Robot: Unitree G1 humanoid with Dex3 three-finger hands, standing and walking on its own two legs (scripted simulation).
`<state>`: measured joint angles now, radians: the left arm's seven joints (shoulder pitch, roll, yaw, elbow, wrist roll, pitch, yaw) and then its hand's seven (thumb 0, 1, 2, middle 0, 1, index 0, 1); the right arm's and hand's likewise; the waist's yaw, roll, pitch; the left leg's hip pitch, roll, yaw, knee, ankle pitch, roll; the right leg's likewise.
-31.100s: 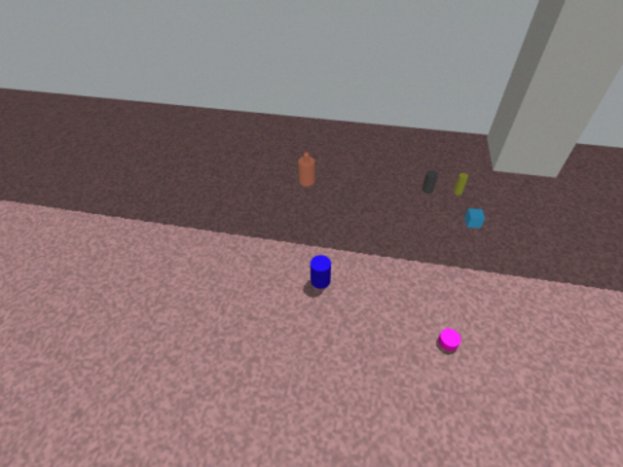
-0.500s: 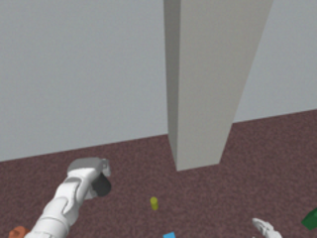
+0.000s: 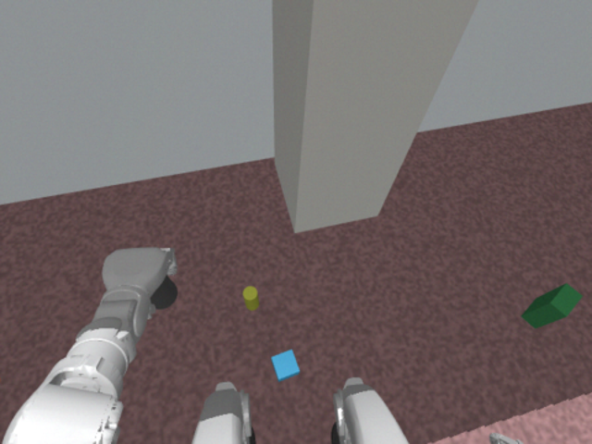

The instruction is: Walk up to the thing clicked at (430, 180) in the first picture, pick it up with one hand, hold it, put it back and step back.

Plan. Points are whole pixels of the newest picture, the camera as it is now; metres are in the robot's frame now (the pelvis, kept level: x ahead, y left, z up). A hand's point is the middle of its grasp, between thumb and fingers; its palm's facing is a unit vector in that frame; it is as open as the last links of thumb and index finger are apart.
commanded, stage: crouch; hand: left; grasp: from above
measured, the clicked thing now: (153, 286) +0.39 +0.22 -0.14
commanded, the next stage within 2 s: lower in 1.32 s
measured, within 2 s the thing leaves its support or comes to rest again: neither
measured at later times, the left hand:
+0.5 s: hand (174, 311) +0.41 +0.24 -0.33, palm faces -0.44 -0.01 -0.90, open 8.3 cm
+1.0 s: hand (183, 314) +0.42 +0.24 -0.42, palm faces -0.45 -0.02 -0.89, open 8.3 cm
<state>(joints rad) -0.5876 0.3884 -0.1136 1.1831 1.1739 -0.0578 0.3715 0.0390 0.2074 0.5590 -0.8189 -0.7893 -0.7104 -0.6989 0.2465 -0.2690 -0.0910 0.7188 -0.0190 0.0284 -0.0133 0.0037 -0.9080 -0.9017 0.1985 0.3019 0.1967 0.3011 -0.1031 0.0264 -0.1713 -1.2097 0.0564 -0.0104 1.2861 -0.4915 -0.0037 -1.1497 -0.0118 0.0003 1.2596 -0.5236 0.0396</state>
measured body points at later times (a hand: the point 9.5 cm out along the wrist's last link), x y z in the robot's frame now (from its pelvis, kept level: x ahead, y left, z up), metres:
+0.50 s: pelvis -0.04 +0.00 -0.18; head +0.17 +0.03 +0.22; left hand +0.42 +0.23 -0.28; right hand +0.02 -0.27 -0.30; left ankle +0.05 +0.12 -0.62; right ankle +0.04 -0.14 -0.62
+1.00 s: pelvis -0.04 -0.01 -0.26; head +0.19 +0.03 +0.13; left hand +0.44 +0.24 -0.37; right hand +0.00 -0.29 -0.37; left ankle +0.05 +0.12 -0.62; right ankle +0.04 -0.14 -0.62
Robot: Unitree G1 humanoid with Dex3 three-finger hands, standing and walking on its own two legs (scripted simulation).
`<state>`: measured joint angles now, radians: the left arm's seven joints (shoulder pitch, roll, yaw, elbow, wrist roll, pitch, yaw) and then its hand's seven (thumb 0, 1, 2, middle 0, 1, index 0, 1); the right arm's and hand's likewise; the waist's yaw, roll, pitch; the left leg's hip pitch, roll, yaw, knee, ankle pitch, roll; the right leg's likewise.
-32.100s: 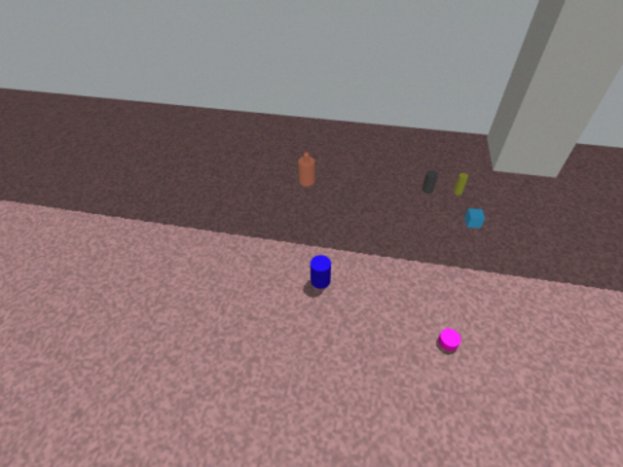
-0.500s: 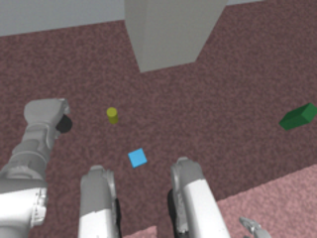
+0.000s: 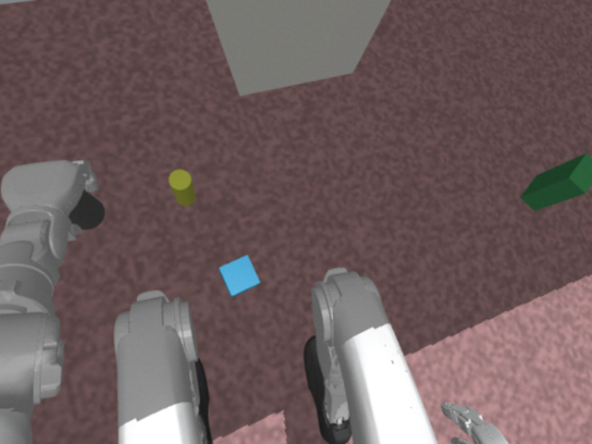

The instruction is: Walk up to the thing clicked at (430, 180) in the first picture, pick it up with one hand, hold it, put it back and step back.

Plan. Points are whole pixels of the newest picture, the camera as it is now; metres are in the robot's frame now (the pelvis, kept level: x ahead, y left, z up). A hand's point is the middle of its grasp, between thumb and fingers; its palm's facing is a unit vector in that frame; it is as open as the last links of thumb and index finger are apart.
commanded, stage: crouch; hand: left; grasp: from above
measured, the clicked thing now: (73, 205) +0.46 +0.28 -0.19
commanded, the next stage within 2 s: lower in 0.32 s
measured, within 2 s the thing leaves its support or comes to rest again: rests again in 1.96 s
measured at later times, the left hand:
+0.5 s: hand (75, 214) +0.45 +0.28 -0.20, palm faces -0.46 -0.06 -0.89, open 8.3 cm
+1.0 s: hand (87, 219) +0.46 +0.29 -0.26, palm faces -0.45 -0.07 -0.89, open 8.3 cm
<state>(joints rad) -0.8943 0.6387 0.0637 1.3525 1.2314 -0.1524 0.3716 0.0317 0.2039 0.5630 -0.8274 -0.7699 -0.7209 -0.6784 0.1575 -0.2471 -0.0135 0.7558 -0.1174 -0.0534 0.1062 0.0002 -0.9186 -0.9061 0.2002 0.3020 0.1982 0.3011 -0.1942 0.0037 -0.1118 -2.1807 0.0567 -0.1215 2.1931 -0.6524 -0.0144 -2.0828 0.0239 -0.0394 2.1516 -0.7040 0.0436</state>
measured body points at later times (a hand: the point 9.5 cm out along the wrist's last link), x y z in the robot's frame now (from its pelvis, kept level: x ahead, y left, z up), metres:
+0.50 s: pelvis -0.01 +0.00 -0.04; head +0.23 +0.05 +0.34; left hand +0.47 +0.28 -0.15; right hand +0.04 -0.28 -0.15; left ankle +0.08 +0.13 -0.36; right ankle +0.09 -0.13 -0.36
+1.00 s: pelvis +0.00 +0.00 -0.07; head +0.25 +0.07 +0.29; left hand +0.48 +0.29 -0.21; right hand +0.04 -0.27 -0.17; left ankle +0.08 +0.13 -0.36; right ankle +0.09 -0.13 -0.36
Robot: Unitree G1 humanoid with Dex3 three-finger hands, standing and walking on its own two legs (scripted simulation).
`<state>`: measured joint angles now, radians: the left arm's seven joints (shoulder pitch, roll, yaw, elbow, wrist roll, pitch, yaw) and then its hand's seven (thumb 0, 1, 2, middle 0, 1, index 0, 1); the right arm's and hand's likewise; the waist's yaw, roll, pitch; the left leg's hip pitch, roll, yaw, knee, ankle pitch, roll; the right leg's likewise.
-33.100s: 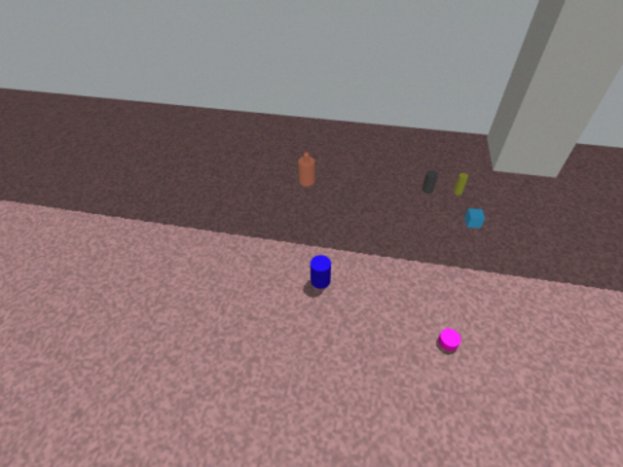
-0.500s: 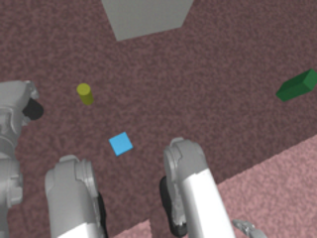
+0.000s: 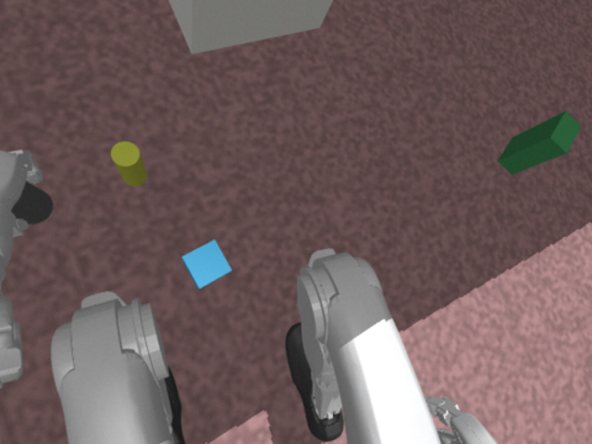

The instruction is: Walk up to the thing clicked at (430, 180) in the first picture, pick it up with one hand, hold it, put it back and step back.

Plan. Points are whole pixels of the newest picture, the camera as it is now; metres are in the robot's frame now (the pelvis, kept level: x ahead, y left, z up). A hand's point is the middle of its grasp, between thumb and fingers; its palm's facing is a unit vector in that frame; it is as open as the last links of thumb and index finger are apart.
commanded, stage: rest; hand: left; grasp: from above
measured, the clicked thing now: (16, 199) +0.47 +0.31 -0.21
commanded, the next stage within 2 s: open in 1.30 s
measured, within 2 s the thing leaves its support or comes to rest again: rests again in 0.96 s
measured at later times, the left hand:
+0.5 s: hand (20, 209) +0.45 +0.31 -0.22, palm faces -0.44 -0.11 -0.89, open 8.3 cm
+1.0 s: hand (24, 212) +0.45 +0.31 -0.23, palm faces -0.44 -0.12 -0.89, open 8.3 cm
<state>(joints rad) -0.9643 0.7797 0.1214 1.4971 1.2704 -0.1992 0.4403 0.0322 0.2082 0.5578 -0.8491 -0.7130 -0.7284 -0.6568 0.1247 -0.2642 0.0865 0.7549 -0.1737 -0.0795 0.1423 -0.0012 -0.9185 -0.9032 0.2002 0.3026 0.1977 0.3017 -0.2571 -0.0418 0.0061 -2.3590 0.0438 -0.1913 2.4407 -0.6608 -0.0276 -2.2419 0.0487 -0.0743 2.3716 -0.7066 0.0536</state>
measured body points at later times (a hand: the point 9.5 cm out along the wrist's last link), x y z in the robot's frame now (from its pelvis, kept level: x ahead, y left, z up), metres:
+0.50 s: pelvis +0.00 +0.00 -0.02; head +0.26 +0.09 +0.34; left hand +0.47 +0.31 -0.17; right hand +0.04 -0.27 -0.10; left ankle +0.08 +0.14 -0.28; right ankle +0.10 -0.13 -0.28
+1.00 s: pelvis +0.00 +0.00 -0.02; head +0.26 +0.10 +0.34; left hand +0.47 +0.31 -0.18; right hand +0.04 -0.26 -0.10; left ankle +0.08 +0.14 -0.28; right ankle +0.10 -0.13 -0.28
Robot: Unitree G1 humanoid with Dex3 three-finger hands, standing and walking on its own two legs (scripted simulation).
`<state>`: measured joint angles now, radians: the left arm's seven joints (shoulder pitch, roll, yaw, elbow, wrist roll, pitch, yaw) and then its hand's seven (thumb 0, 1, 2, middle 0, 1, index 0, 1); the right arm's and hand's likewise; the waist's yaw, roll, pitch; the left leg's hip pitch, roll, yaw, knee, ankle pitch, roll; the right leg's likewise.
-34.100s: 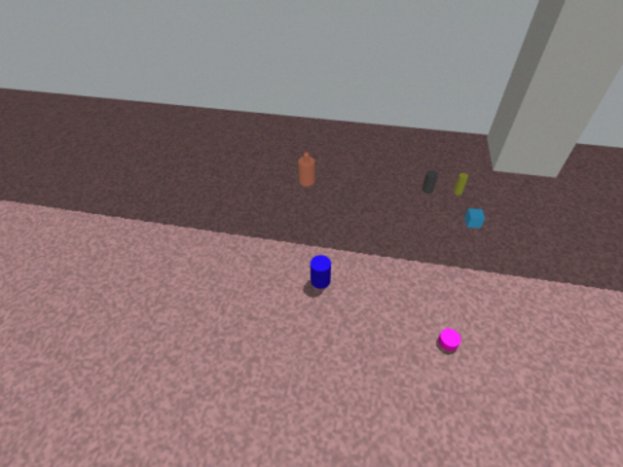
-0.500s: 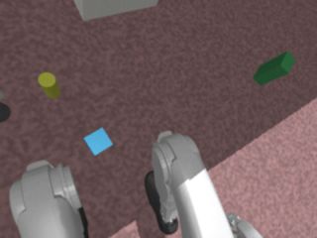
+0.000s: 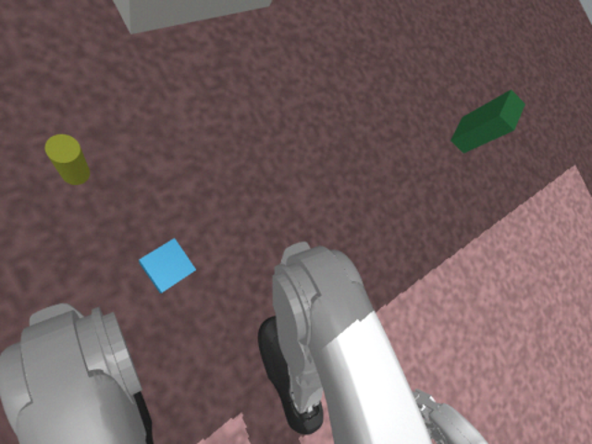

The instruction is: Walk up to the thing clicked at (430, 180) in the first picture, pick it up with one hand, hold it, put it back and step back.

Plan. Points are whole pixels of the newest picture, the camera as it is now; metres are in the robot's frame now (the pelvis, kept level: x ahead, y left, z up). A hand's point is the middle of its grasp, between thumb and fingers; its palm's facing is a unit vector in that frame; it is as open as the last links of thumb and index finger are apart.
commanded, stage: rest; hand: left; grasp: from above
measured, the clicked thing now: out of the picture +0.45 +0.33 -0.24
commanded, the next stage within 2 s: open in 0.30 s
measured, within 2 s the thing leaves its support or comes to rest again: neither
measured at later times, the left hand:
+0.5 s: hand out of the picture +0.43 +0.33 -0.22, palm faces -0.42 -0.15 -0.89, open 8.3 cm
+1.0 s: hand out of the picture +0.43 +0.33 -0.23, palm faces -0.42 -0.16 -0.89, open 12.7 cm
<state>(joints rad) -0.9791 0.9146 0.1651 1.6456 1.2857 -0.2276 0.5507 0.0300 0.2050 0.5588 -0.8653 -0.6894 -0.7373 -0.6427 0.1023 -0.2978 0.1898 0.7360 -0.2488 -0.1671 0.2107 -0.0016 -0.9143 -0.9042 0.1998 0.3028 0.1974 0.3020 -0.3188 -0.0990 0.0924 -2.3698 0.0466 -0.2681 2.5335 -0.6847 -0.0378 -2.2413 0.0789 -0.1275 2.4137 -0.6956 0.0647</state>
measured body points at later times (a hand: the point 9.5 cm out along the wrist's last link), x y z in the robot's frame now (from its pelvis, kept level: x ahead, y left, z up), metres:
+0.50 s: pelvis +0.00 +0.00 +0.00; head +0.25 +0.12 +0.35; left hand +0.45 +0.34 -0.17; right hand +0.06 -0.25 -0.07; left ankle +0.07 +0.14 -0.27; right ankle +0.10 -0.12 -0.27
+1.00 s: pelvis +0.00 +0.00 +0.00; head +0.26 +0.12 +0.35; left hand +0.45 +0.34 -0.17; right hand +0.06 -0.26 -0.07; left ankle +0.07 +0.14 -0.27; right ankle +0.10 -0.12 -0.27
